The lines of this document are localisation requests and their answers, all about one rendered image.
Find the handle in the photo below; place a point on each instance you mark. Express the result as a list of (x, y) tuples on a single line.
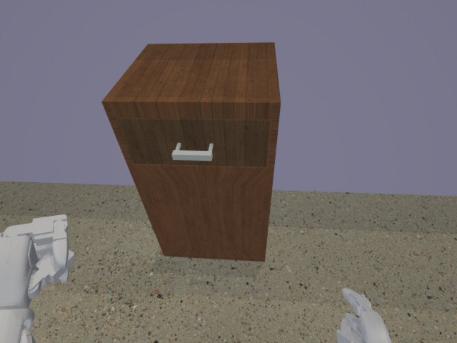
[(178, 154)]

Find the cabinet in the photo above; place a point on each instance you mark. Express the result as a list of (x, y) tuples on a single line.
[(208, 212)]

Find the drawer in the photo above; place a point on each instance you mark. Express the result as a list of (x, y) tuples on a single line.
[(236, 142)]

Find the robot left hand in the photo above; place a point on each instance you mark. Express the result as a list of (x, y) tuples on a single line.
[(19, 256)]

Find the robot right hand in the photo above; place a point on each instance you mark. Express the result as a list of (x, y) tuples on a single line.
[(368, 328)]

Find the robot left forearm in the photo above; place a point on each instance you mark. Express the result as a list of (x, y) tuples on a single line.
[(15, 323)]

